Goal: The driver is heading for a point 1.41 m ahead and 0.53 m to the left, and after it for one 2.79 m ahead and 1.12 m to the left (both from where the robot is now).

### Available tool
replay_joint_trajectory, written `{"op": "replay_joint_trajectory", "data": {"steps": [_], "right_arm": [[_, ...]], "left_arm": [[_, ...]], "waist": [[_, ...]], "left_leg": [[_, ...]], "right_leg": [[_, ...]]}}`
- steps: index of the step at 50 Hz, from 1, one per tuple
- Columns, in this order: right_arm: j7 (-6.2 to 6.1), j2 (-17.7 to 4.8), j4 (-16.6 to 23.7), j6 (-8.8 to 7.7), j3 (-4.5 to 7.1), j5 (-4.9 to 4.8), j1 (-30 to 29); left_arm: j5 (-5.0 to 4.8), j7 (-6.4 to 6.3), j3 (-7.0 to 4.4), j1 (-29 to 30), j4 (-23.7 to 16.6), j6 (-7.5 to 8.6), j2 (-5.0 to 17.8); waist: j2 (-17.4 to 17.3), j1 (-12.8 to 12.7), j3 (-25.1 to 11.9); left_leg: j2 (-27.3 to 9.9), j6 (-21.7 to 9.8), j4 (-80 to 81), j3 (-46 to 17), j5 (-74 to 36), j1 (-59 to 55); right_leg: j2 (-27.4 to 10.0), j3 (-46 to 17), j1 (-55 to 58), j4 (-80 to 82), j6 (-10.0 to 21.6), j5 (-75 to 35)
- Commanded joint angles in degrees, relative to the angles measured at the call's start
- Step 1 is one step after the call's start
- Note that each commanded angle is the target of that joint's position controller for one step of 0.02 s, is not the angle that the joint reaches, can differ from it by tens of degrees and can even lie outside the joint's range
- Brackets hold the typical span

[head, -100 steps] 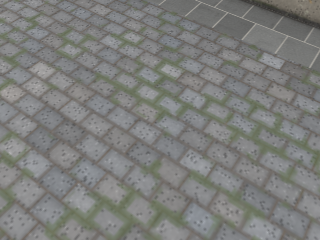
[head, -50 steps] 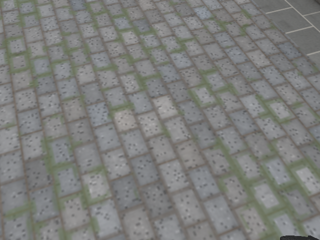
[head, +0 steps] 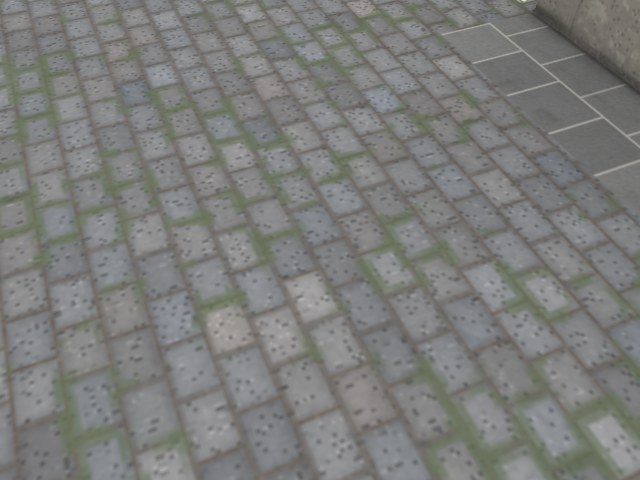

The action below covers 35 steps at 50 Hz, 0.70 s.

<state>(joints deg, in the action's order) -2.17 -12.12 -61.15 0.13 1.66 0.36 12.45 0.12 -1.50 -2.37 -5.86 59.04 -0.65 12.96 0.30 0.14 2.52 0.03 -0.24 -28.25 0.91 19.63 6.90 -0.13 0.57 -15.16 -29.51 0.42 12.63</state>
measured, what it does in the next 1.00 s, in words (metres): stands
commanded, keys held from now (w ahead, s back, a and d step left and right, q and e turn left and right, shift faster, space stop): no key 0.80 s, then w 0.20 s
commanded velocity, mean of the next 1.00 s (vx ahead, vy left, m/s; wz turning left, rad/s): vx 0.04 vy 0.00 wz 0.00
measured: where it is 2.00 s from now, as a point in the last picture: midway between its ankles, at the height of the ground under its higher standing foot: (320, 445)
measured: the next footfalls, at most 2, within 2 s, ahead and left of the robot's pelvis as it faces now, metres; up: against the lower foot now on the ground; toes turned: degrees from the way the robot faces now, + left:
left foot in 1.56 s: +0.46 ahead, +0.10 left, +0.00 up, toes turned +11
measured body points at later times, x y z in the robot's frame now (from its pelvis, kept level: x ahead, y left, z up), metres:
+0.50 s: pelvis -0.01 +0.00 +0.00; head +0.00 +0.00 +0.45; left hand +0.05 +0.25 -0.15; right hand -0.01 -0.24 -0.16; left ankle -0.05 +0.12 -0.74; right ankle +0.04 -0.12 -0.74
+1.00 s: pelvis +0.03 -0.01 +0.00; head +0.02 -0.02 +0.45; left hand +0.07 +0.24 -0.15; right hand -0.03 -0.25 -0.16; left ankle -0.05 +0.12 -0.74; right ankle +0.03 -0.11 -0.72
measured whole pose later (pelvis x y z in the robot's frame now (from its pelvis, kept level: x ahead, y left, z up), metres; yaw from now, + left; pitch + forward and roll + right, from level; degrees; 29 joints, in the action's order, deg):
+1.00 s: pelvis +0.03 -0.01 +0.00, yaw -1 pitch +0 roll +0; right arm -2.3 -11.3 -63.7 -2.7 2.3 -1.2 23.9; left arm -1.4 -0.7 -2.0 -13.4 63.6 2.3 11.6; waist -1.1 1.3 -0.8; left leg -1.0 -1.2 -28.8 0.8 22.9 6.2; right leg 0.0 2.9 -19.9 -42.7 3.9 24.3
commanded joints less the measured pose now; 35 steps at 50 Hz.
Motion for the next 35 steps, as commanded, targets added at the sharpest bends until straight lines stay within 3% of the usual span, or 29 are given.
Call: {"op": "replay_joint_trajectory", "data": {"steps": [1,35], "right_arm": [[-0.21,-5.74,0.55,-0.53,0.77,0.04,2.14],[-0.33,-2.58,-2.81,-1.3,-0.52,-0.12,9.5]], "left_arm": [[0.0,-0.3,-1.0,0.94,-1.47,0.41,5.94],[-0.27,-0.92,-0.11,-4.75,3.27,0.24,3.95]], "waist": [[-0.11,-0.1,-1.4],[-0.42,-0.27,0.17]], "left_leg": [[-2.06,-1.01,6.13,-1.85,-8.1,6.4],[-1.69,-1.08,7.56,-0.95,-6.5,8.15]], "right_leg": [[-2.3,-2.36,5.63,3.82,1.9,-9.81],[-1.68,-2.63,4.71,4.8,1.92,-7.85]]}}
Velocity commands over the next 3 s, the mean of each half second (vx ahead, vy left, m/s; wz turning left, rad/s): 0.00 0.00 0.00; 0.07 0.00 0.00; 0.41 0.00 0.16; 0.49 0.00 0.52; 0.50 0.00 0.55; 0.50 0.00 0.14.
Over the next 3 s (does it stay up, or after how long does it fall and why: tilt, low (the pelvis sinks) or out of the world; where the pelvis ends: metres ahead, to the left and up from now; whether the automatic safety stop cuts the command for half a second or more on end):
stays up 0.96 0.34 0.00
